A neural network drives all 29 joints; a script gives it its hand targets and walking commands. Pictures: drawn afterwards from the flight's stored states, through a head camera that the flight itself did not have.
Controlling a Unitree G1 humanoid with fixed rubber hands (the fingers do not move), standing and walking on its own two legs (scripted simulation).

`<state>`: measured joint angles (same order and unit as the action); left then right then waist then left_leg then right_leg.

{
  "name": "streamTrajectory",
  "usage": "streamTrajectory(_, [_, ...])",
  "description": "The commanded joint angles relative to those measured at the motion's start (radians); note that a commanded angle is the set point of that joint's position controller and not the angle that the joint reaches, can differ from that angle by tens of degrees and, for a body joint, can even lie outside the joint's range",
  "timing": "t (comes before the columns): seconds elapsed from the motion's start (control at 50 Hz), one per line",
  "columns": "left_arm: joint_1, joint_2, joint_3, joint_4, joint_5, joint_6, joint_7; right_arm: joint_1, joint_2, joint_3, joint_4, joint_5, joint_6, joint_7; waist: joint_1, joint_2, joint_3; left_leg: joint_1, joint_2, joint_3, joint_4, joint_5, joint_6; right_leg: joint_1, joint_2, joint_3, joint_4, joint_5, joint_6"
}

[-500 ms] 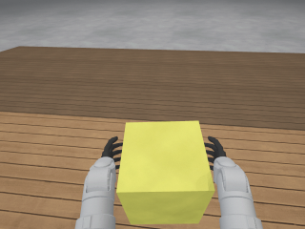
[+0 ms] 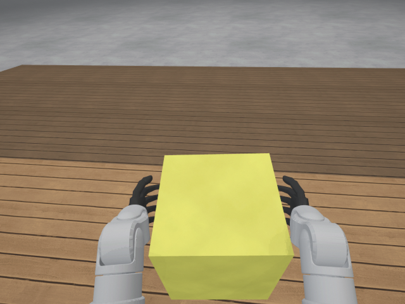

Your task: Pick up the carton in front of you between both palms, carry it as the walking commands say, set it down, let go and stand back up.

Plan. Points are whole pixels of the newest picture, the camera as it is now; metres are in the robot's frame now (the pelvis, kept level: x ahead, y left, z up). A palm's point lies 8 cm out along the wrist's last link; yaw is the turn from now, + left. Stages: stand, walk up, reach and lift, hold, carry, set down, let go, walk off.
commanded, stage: carry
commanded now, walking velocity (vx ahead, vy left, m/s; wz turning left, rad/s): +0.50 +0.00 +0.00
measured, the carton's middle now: (217, 229) +0.29 +0.00 +0.02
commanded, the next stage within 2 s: none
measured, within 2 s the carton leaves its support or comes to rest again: neither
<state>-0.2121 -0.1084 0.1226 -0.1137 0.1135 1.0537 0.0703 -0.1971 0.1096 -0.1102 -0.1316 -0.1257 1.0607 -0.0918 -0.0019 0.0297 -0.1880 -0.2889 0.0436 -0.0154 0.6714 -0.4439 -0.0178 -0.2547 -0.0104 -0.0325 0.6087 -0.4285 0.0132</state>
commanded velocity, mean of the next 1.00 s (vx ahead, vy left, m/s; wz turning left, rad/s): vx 0.50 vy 0.00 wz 0.00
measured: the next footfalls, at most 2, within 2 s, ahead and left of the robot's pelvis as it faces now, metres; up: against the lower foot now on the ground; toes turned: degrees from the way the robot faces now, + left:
left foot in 0.16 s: +0.14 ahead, +0.09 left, +0.00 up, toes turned +7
right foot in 0.56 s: +0.48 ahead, -0.11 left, +0.00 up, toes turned -11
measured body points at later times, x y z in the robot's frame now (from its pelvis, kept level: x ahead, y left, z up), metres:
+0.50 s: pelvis +0.27 -0.01 +0.01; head +0.27 +0.00 +0.46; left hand +0.56 +0.13 +0.10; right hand +0.54 -0.18 +0.10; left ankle +0.10 +0.09 -0.72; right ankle +0.40 -0.12 -0.70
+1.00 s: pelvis +0.59 -0.03 +0.02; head +0.59 -0.04 +0.47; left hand +0.86 +0.12 +0.10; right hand +0.86 -0.19 +0.10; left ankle +0.74 +0.09 -0.69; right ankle +0.44 -0.10 -0.72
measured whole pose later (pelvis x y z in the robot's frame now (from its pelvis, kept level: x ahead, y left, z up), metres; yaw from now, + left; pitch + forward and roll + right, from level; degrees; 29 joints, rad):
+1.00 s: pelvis +0.59 -0.03 +0.02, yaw +1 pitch +4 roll +1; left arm -0.11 -0.13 0.08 -0.40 0.09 1.18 0.08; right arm -0.10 0.13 -0.08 -0.42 -0.11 1.18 -0.10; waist 0.01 0.00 -0.09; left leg -0.61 0.08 0.18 0.60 -0.07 0.02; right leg 0.06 -0.01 -0.20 0.22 -0.35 -0.03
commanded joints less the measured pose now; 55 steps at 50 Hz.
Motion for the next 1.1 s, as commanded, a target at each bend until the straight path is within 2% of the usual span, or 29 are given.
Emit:
streamTrajectory(0.0, [-0.414, -0.883, -0.699, -0.094, -0.373, 0.053, -0.224, -0.525, 0.866, 0.715, -0.172, 0.417, 0.062, 0.243, 0.032, -0.335, -0.149, -0.377, -0.016, 0.158, 0.314, 0.297, -0.011, 0.426, -0.230, 0.314, -0.165, 0.651, -0.146])
streamTrajectory(0.02, [-0.404, -0.892, -0.700, -0.134, -0.368, 0.068, -0.217, -0.526, 0.895, 0.728, -0.198, 0.430, 0.078, 0.251, 0.045, -0.363, -0.081, -0.597, -0.051, 0.166, 0.300, -0.096, -0.019, 0.540, -0.298, 0.434, -0.220, 0.849, -0.211])
streamTrajectory(0.04, [-0.435, -0.902, -0.713, -0.203, -0.372, 0.082, -0.211, -0.555, 0.913, 0.733, -0.230, 0.445, 0.086, 0.259, 0.057, -0.236, -0.026, -0.684, -0.019, 0.142, 0.246, -0.235, -0.011, 0.579, -0.331, 0.457, -0.212, 0.907, -0.235])
streamTrajectory(0.06, [-0.456, -0.926, -0.725, -0.250, -0.384, 0.095, -0.207, -0.535, 0.921, 0.726, -0.229, 0.453, 0.095, 0.261, 0.062, -0.154, -0.042, -0.648, -0.006, 0.133, 0.146, -0.233, -0.001, 0.584, -0.333, 0.411, -0.199, 0.869, -0.216])
streamTrajectory(0.1, [-0.441, -0.945, -0.743, -0.323, -0.408, 0.112, -0.211, -0.439, 0.917, 0.714, -0.248, 0.441, 0.103, 0.253, 0.030, -0.185, -0.111, -0.346, -0.044, 0.184, -0.086, 0.012, 0.019, 0.454, -0.269, 0.220, -0.180, 0.849, -0.127])
streamTrajectory(0.14, [-0.409, -0.932, -0.751, -0.345, -0.428, 0.126, -0.223, -0.386, 0.919, 0.703, -0.264, 0.413, 0.109, 0.242, -0.010, -0.152, -0.251, 0.291, -0.101, 0.255, -0.257, 0.263, 0.036, 0.121, -0.159, -0.044, 0.014, 0.776, -0.045])
streamTrajectory(0.16, [-0.429, -0.907, -0.756, -0.370, -0.437, 0.136, -0.232, -0.348, 0.916, 0.695, -0.259, 0.396, 0.111, 0.235, -0.044, 0.019, -0.292, 0.519, 0.052, 0.027, -0.346, 0.103, 0.069, -0.095, -0.108, -0.115, 0.234, 0.484, -0.004])
streamTrajectory(0.18, [-0.482, -0.884, -0.768, -0.411, -0.467, 0.152, -0.244, -0.348, 0.911, 0.680, -0.249, 0.369, 0.108, 0.225, -0.030, 0.297, -0.234, 0.591, 0.331, -0.482, -0.446, 0.266, 0.183, -0.367, 0.020, -0.128, 0.424, 0.062, 0.026])
streamTrajectory(0.2, [-0.503, -0.881, -0.777, -0.383, -0.477, 0.160, -0.251, -0.382, 0.900, 0.670, -0.282, 0.370, 0.120, 0.218, -0.022, 0.208, -0.194, 0.593, 0.382, -0.522, -0.425, 0.424, 0.267, -0.470, -0.019, -0.004, 0.547, -0.052, -0.019])
streamTrajectory(0.24, [-0.453, -0.887, -0.757, -0.327, -0.475, 0.169, -0.254, -0.405, 0.895, 0.683, -0.291, 0.384, 0.140, 0.217, -0.025, 0.017, -0.148, 0.553, 0.355, -0.356, -0.392, 0.577, 0.253, -0.528, -0.091, 0.024, 0.570, -0.014, -0.042])
streamTrajectory(0.26, [-0.427, -0.896, -0.748, -0.302, -0.464, 0.171, -0.251, -0.418, 0.899, 0.692, -0.294, 0.393, 0.146, 0.220, -0.021, -0.010, -0.138, 0.530, 0.326, -0.280, -0.411, 0.563, 0.217, -0.522, -0.105, 0.020, 0.495, 0.031, -0.039])
streamTrajectory(0.3, [-0.381, -0.908, -0.730, -0.265, -0.427, 0.168, -0.239, -0.428, 0.907, 0.707, -0.294, 0.425, 0.157, 0.236, -0.018, 0.043, -0.114, 0.507, 0.260, -0.142, -0.433, 0.632, 0.161, -0.489, -0.077, -0.041, 0.341, 0.087, -0.019])
streamTrajectory(0.38, [-0.317, -0.929, -0.704, -0.232, -0.352, 0.154, -0.209, -0.407, 0.898, 0.722, -0.279, 0.461, 0.162, 0.272, -0.021, 0.094, -0.066, 0.436, 0.202, 0.013, -0.444, 0.677, 0.147, -0.419, -0.033, -0.129, 0.096, 0.199, -0.013])
streamTrajectory(0.46, [-0.340, -0.934, -0.711, -0.258, -0.343, 0.149, -0.203, -0.406, 0.889, 0.723, -0.270, 0.457, 0.154, 0.289, -0.021, 0.157, -0.004, 0.292, 0.184, 0.109, -0.432, 0.758, 0.115, -0.201, 0.005, -0.203, -0.064, 0.364, -0.041])
streamTrajectory(0.5, [-0.343, -0.931, -0.716, -0.259, -0.352, 0.146, -0.207, -0.423, 0.882, 0.725, -0.282, 0.456, 0.153, 0.289, 0.001, 0.138, -0.056, 0.250, 0.164, 0.189, -0.278, 0.875, 0.082, 0.006, 0.044, -0.244, -0.109, 0.388, -0.054])
streamTrajectory(0.52, [-0.336, -0.928, -0.714, -0.255, -0.356, 0.145, -0.211, -0.418, 0.873, 0.724, -0.283, 0.451, 0.153, 0.288, 0.013, 0.109, -0.107, 0.198, 0.130, 0.233, -0.137, 0.858, 0.061, 0.164, 0.074, -0.277, -0.128, 0.312, -0.056])
streamTrajectory(0.54, [-0.335, -0.925, -0.712, -0.256, -0.359, 0.146, -0.215, -0.420, 0.864, 0.723, -0.279, 0.443, 0.153, 0.287, 0.032, 0.062, -0.159, 0.079, 0.107, 0.233, 0.053, 0.678, 0.042, 0.335, -0.005, -0.188, -0.124, 0.227, -0.050])
streamTrajectory(0.56, [-0.319, -0.907, -0.701, -0.238, -0.350, 0.147, -0.217, -0.414, 0.861, 0.723, -0.278, 0.438, 0.158, 0.286, 0.031, -0.149, -0.204, -0.097, 0.030, 0.233, 0.347, 0.393, 0.008, 0.417, -0.280, 0.288, -0.280, -0.046, -0.131])
streamTrajectory(0.58, [-0.317, -0.925, -0.705, -0.208, -0.357, 0.142, -0.225, -0.421, 0.869, 0.729, -0.278, 0.436, 0.159, 0.286, 0.032, -0.309, -0.223, -0.319, -0.069, 0.122, 0.559, -0.002, 0.003, 0.513, -0.435, 0.629, -0.424, -0.025, -0.249])
streamTrajectory(0.6, [-0.329, -0.953, -0.721, -0.225, -0.380, 0.138, -0.233, -0.428, 0.895, 0.736, -0.264, 0.430, 0.151, 0.286, 0.027, -0.222, -0.202, -0.359, 0.006, 0.023, 0.652, 0.006, 0.039, 0.467, -0.424, 0.548, -0.419, 0.056, -0.247])
streamTrajectory(0.64, [-0.384, -1.017, -0.745, -0.257, -0.409, 0.120, -0.244, -0.430, 0.963, 0.731, -0.256, 0.429, 0.129, 0.286, 0.016, -0.066, -0.178, -0.339, 0.079, 0.011, 0.605, 0.115, 0.061, 0.340, -0.357, 0.349, -0.396, 0.221, -0.192])
streamTrajectory(0.66, [-0.402, -1.035, -0.758, -0.271, -0.423, 0.113, -0.249, -0.418, 0.986, 0.729, -0.249, 0.425, 0.118, 0.283, 0.011, -0.050, -0.166, -0.313, 0.098, 0.009, 0.536, 0.158, 0.057, 0.289, -0.332, 0.269, -0.404, 0.266, -0.162])
streamTrajectory(0.76, [-0.345, -1.015, -0.779, -0.278, -0.450, 0.096, -0.273, -0.310, 1.012, 0.738, -0.217, 0.379, 0.077, 0.254, 0.014, -0.126, -0.147, -0.332, 0.069, 0.097, 0.297, 0.236, 0.023, 0.304, -0.271, 0.073, -0.442, 0.371, -0.133])
streamTrajectory(0.86, [-0.318, -0.943, -0.763, -0.316, -0.443, 0.101, -0.277, -0.330, 0.968, 0.756, -0.286, 0.384, 0.078, 0.236, 0.019, -0.157, -0.061, -0.412, 0.049, 0.170, 0.080, 0.334, 0.012, 0.378, -0.229, -0.033, -0.424, 0.573, -0.138])
streamTrajectory(0.94, [-0.297, -0.873, -0.732, -0.337, -0.416, 0.130, -0.256, -0.348, 0.893, 0.753, -0.336, 0.404, 0.118, 0.233, 0.025, -0.169, 0.013, -0.380, 0.021, 0.225, -0.072, 0.385, 0.034, 0.393, -0.215, -0.083, -0.407, 0.677, -0.140])
streamTrajectory(1.0, [-0.305, -0.838, -0.717, -0.334, -0.397, 0.156, -0.242, -0.361, 0.848, 0.739, -0.337, 0.418, 0.151, 0.239, 0.019, -0.183, 0.027, -0.243, -0.009, 0.262, -0.154, 0.417, 0.066, 0.392, -0.217, -0.127, -0.343, 0.861, -0.116])
streamTrajectory(1.04, [-0.332, -0.821, -0.713, -0.340, -0.398, 0.171, -0.237, -0.361, 0.835, 0.723, -0.319, 0.419, 0.164, 0.243, -0.004, -0.174, -0.051, 0.013, -0.082, 0.326, -0.211, 0.381, 0.075, 0.347, -0.186, -0.206, -0.114, 1.011, -0.078])
streamTrajectory(1.06, [-0.352, -0.816, -0.714, -0.344, -0.397, 0.177, -0.237, -0.364, 0.828, 0.711, -0.312, 0.417, 0.169, 0.246, -0.022, -0.124, -0.120, 0.221, -0.060, 0.298, -0.216, 0.328, 0.075, 0.233, -0.155, -0.216, 0.069, 0.883, -0.056])
streamTrajectory(1.08, [-0.382, -0.817, -0.722, -0.355, -0.404, 0.186, -0.236, -0.370, 0.816, 0.698, -0.300, 0.408, 0.172, 0.249, -0.035, 0.042, -0.226, 0.472, 0.203, -0.091, -0.246, 0.196, 0.163, -0.019, -0.102, -0.185, 0.354, 0.572, -0.020])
